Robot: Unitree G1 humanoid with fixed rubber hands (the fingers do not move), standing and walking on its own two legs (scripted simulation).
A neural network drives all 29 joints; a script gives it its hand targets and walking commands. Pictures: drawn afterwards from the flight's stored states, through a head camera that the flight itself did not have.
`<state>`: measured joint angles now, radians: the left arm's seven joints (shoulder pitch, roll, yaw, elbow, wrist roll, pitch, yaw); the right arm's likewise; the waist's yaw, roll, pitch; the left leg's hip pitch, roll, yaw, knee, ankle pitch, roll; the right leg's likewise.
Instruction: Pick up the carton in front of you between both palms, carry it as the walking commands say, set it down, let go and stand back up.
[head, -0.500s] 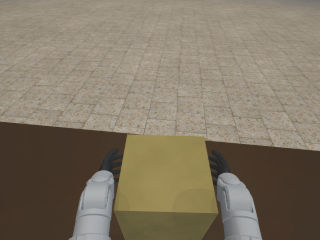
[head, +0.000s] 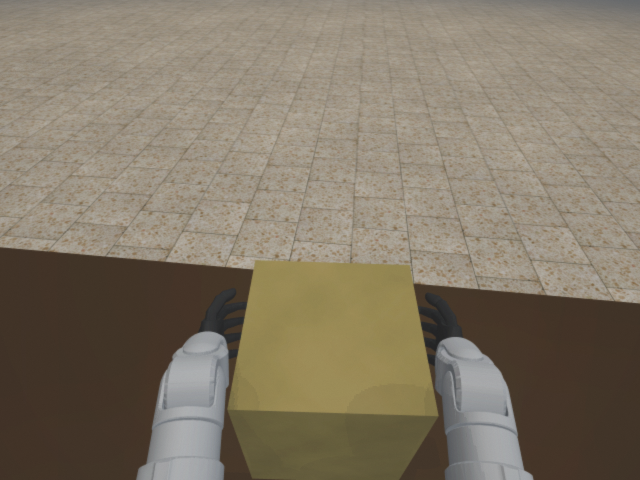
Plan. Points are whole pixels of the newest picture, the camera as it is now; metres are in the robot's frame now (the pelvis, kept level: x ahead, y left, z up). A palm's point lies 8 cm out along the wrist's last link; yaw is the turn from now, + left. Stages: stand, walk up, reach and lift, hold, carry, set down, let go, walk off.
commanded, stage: hold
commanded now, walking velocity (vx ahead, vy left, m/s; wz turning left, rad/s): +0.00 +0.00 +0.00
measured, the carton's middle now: (328, 375) +0.29 +0.00 -0.02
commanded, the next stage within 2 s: carry in 0.72 s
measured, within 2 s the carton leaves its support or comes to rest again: neither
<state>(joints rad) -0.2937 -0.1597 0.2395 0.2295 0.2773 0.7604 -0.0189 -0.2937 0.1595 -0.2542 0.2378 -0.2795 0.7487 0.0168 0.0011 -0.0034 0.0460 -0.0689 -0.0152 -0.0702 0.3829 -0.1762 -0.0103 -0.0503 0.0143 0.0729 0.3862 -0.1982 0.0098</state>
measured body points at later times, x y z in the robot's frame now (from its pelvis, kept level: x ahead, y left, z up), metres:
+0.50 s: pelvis +0.01 +0.00 +0.00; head -0.03 +0.00 +0.45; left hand +0.31 +0.15 +0.04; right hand +0.31 -0.15 +0.04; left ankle +0.03 +0.13 -0.74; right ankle +0.02 -0.13 -0.74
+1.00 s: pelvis +0.06 -0.02 -0.01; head +0.02 -0.03 +0.44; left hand +0.35 +0.12 +0.08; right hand +0.35 -0.18 +0.07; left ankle +0.03 +0.12 -0.73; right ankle +0.02 -0.13 -0.74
